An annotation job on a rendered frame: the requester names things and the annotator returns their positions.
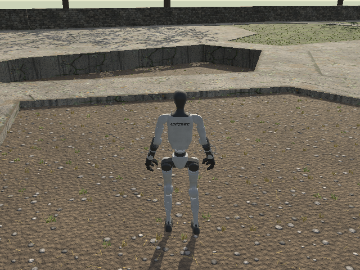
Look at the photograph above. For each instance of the robot right foot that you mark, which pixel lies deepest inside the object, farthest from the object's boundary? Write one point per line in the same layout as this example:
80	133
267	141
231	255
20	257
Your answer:
196	229

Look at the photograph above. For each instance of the robot right upper arm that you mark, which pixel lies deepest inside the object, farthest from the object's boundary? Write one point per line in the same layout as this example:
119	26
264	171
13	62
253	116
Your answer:
197	119

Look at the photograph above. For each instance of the robot right hand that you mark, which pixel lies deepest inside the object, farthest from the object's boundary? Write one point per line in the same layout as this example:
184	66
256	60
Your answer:
209	161

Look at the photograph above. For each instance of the robot left hand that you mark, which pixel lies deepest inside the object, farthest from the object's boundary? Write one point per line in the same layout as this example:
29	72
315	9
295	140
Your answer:
149	162

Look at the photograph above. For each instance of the right robot shin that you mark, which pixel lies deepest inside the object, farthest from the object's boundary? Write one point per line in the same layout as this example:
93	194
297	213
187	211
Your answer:
195	208

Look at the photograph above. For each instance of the robot left upper arm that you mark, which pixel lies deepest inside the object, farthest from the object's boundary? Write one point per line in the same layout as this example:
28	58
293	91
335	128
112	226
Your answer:
162	119

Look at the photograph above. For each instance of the robot left forearm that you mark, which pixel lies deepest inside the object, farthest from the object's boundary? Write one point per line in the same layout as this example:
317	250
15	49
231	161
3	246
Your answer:
152	150

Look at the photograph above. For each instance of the robot right forearm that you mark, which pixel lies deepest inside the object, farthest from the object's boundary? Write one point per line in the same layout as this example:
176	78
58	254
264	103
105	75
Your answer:
207	149

